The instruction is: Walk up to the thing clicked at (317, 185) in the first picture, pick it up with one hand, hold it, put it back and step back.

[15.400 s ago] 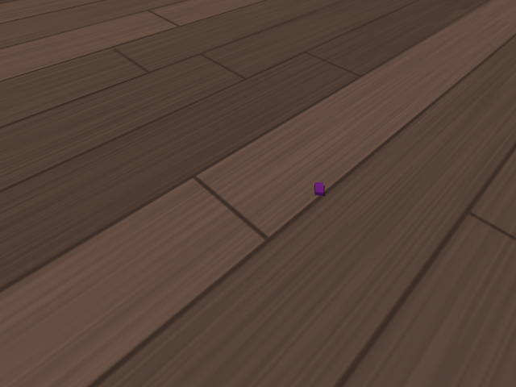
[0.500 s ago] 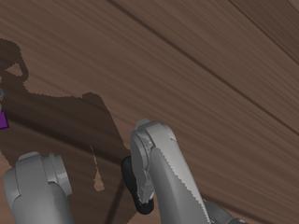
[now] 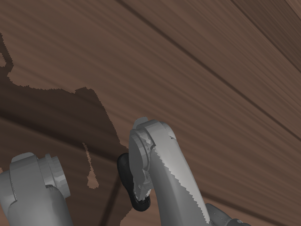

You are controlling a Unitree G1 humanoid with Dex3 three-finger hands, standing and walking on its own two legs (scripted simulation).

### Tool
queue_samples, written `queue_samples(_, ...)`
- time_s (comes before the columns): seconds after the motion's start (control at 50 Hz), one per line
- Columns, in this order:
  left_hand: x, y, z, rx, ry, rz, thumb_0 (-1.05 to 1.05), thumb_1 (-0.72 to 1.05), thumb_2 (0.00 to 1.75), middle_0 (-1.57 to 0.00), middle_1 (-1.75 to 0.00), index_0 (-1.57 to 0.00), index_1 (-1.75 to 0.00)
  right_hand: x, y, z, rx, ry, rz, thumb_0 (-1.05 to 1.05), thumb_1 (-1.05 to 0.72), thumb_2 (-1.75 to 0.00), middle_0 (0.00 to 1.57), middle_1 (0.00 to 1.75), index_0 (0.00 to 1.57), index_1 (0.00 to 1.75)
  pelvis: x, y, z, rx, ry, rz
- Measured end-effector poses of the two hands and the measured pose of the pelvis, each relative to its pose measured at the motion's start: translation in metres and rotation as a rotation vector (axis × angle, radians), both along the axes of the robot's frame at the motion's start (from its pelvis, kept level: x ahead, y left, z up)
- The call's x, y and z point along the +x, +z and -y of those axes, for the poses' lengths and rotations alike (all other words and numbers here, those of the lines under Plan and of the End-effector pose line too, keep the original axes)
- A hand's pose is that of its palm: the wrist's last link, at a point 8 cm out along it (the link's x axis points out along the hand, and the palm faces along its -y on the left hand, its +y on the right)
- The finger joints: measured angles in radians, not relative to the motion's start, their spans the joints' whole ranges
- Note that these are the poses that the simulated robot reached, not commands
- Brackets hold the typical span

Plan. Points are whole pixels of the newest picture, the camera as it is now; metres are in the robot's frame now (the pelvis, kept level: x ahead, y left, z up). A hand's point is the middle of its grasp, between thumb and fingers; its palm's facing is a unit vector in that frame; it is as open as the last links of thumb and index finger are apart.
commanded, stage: rest palm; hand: left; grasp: from above
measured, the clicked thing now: out of the picture +0.42 +0.27 -0.28
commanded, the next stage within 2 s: close in 0.32 s
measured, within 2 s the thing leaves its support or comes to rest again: neither
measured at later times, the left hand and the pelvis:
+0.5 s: hand out of the picture +0.41 +0.28 -0.26, palm faces -0.48 -0.15 -0.86, open 13.8 cm; pelvis +0.00 +0.00 +0.00, yaw +0 degrees
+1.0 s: hand out of the picture +0.42 +0.27 -0.26, palm faces -0.43 -0.13 -0.89, open 12.0 cm; pelvis -0.01 +0.00 +0.01, yaw -1 degrees
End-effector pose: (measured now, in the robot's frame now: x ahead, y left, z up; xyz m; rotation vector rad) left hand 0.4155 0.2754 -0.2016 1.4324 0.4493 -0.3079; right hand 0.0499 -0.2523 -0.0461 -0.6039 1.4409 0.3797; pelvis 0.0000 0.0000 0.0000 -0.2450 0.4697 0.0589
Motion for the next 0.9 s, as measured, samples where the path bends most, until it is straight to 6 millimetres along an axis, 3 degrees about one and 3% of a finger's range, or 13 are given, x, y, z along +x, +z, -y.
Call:
queue_samples(0.24,0.011,0.006,0.015,0.022,-0.003,0.060,0.00,-0.44,0.98,-0.12,-1.02,-0.13,-1.01,0.007,0.005,0.004,0.010,0.013,0.057,0.00,-0.91,-0.90,0.20,0.30,0.20,0.30,-0.004,0.001,0.001,0.000,-0.008,0.013)
queue_samples(0.42,0.009,0.000,0.000,0.016,0.093,-0.015,0.00,-0.47,0.98,-0.11,-0.99,-0.10,-0.99,-0.005,0.011,0.010,-0.013,-0.012,0.041,0.00,-0.91,-0.90,0.20,0.30,0.20,0.30,-0.005,0.001,0.001,0.004,-0.007,0.011)
queue_samples(0.56,0.002,-0.001,-0.006,0.003,0.030,-0.029,0.00,-0.42,0.95,-0.12,-0.98,-0.14,-0.97,-0.013,0.010,0.005,-0.017,-0.009,-0.011,0.00,-0.90,-0.90,0.20,0.30,0.20,0.30,-0.004,0.003,0.001,0.001,-0.005,0.014)
queue_samples(0.76,0.002,0.003,0.014,-0.002,-0.073,0.047,0.00,-0.26,0.87,-0.22,-0.93,-0.24,-0.91,0.005,0.012,-0.003,-0.008,0.044,0.038,0.00,-0.89,-0.89,0.20,0.30,0.20,0.30,-0.006,0.007,0.000,-0.009,-0.010,0.023)
queue_samples(0.9,0.012,0.004,0.016,0.036,-0.002,0.082,0.00,-0.19,0.78,-0.27,-0.86,-0.30,-0.83,0.014,0.018,0.002,-0.021,0.045,0.093,0.00,-0.89,-0.89,0.20,0.30,0.20,0.30,-0.009,0.007,-0.001,-0.013,-0.012,0.021)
